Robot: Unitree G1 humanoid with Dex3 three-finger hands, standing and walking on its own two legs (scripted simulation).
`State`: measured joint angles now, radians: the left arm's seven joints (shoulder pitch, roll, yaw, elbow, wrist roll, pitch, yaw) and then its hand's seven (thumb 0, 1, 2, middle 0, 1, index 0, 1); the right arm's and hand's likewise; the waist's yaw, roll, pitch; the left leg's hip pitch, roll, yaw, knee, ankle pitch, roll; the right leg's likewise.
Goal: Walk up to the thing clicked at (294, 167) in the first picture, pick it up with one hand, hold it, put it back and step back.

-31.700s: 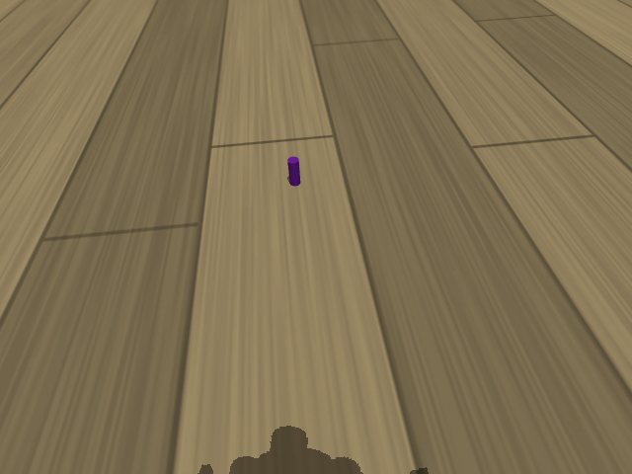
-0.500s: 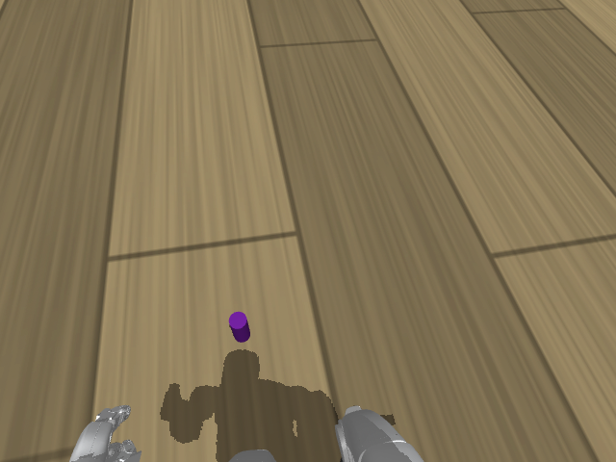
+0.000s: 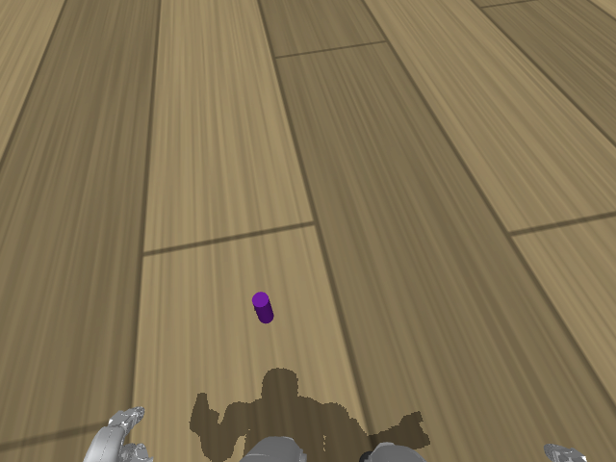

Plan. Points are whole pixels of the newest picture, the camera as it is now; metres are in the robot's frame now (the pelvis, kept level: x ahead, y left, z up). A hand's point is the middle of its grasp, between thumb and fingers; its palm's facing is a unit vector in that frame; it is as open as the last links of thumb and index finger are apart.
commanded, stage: step back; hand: left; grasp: from the side
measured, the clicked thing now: (263, 308) +0.59 +0.22 -0.69
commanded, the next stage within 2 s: none
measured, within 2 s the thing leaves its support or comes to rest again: neither
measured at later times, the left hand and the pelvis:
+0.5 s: hand out of the picture -0.07 +0.26 -0.16, palm faces -0.07 -0.92 -0.40, open 7.4 cm; pelvis -0.16 -0.02 -0.01, yaw -4 degrees
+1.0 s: hand out of the picture -0.21 +0.23 -0.15, palm faces +0.01 -0.93 -0.36, open 7.4 cm; pelvis -0.33 -0.04 +0.00, yaw +0 degrees
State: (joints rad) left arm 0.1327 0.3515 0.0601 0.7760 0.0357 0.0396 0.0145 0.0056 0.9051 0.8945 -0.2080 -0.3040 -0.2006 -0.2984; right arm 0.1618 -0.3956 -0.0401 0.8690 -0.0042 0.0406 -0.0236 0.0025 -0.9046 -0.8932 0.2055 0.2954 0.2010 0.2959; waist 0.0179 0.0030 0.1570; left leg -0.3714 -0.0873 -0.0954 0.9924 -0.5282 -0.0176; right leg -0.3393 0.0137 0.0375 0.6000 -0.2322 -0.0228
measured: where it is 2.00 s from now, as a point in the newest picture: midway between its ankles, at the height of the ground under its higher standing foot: outside the picture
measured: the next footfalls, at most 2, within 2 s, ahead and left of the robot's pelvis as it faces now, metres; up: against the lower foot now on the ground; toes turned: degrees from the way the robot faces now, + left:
left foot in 0.08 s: -0.01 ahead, +0.12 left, +0.00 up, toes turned -1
right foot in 0.50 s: -0.15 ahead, -0.16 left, +0.00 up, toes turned +0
